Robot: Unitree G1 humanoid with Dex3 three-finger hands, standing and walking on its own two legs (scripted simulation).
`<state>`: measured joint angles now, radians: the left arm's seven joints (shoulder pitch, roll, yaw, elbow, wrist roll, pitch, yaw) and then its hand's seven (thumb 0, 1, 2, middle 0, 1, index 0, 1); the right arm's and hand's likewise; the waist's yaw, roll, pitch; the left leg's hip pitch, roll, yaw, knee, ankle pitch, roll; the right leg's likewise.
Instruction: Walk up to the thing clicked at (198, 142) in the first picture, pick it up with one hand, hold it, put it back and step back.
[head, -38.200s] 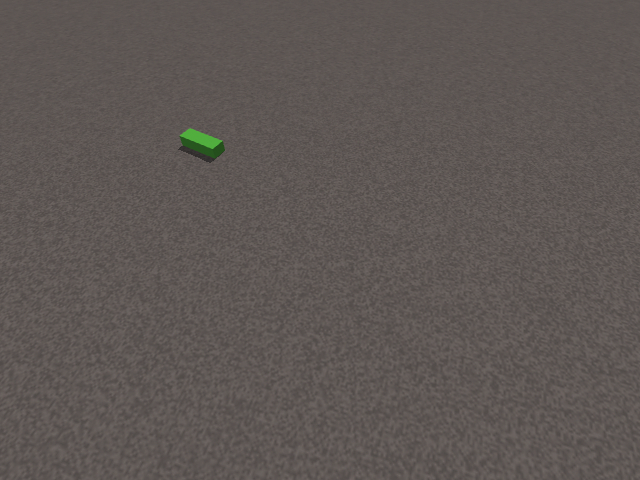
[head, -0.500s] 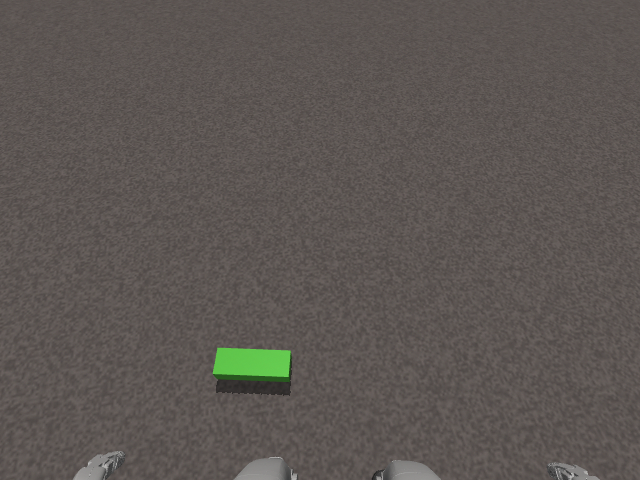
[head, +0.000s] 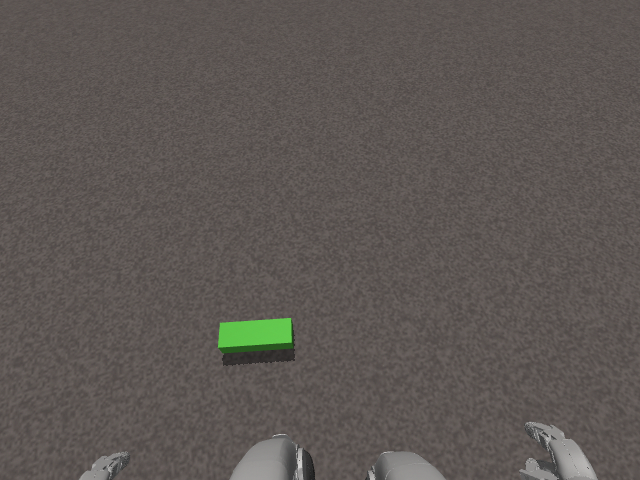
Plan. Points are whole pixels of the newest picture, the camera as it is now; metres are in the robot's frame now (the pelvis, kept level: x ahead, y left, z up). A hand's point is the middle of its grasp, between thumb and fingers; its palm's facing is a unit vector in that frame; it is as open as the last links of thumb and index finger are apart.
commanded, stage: step back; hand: left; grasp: from above
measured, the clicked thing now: (256, 335) +0.53 +0.23 -0.72
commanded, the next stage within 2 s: none
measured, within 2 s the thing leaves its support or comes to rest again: neither
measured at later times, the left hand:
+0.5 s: hand out of the picture -0.03 +0.28 -0.14, palm faces +0.05 -0.94 -0.33, open 7.4 cm
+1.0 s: hand out of the picture -0.21 +0.23 -0.11, palm faces +0.01 -0.90 -0.45, open 7.4 cm
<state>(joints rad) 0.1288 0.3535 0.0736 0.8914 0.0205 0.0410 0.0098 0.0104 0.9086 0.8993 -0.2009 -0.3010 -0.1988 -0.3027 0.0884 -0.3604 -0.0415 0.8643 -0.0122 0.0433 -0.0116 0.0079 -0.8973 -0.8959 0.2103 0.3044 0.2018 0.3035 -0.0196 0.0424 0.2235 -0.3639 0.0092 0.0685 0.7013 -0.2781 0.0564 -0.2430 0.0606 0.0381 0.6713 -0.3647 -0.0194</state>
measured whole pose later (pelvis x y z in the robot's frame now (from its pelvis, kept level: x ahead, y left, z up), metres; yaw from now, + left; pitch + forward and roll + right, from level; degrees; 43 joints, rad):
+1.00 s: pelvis -0.31 -0.04 +0.01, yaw +1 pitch -1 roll +2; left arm 0.18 0.35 0.08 0.79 0.05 0.05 0.00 0.01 0.90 0.90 -0.21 -0.30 -0.20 -0.30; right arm 0.21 -0.42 -0.05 0.86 -0.01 0.05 -0.03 0.01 -0.90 -0.90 0.21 0.30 0.20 0.30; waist 0.01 0.03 0.15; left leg -0.42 -0.10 -0.13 1.08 -0.48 -0.02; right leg -0.36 -0.02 0.02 0.62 -0.24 -0.02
